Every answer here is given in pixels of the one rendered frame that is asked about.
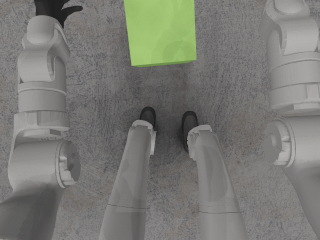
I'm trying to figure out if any right robot shin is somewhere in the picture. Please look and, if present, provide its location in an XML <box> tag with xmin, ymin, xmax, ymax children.
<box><xmin>187</xmin><ymin>125</ymin><xmax>219</xmax><ymax>148</ymax></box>

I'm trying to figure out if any left robot hand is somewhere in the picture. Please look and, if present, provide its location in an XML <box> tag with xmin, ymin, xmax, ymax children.
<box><xmin>34</xmin><ymin>0</ymin><xmax>83</xmax><ymax>29</ymax></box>

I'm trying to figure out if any left robot forearm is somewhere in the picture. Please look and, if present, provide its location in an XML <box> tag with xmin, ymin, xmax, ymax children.
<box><xmin>7</xmin><ymin>15</ymin><xmax>71</xmax><ymax>187</ymax></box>

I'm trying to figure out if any robot left upper arm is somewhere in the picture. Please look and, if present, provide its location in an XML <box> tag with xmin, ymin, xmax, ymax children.
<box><xmin>0</xmin><ymin>139</ymin><xmax>81</xmax><ymax>240</ymax></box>

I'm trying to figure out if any carton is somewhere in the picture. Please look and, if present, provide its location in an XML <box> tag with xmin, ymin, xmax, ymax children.
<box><xmin>124</xmin><ymin>0</ymin><xmax>197</xmax><ymax>68</ymax></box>

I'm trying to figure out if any right robot forearm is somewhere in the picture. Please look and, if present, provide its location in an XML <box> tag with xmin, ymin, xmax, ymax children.
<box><xmin>258</xmin><ymin>0</ymin><xmax>320</xmax><ymax>116</ymax></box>

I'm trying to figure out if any left robot foot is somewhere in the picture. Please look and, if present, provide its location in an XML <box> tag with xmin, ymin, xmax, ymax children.
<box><xmin>139</xmin><ymin>106</ymin><xmax>156</xmax><ymax>129</ymax></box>

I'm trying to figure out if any robot right upper arm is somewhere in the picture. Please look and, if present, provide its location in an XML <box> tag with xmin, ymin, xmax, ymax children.
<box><xmin>262</xmin><ymin>115</ymin><xmax>320</xmax><ymax>240</ymax></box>

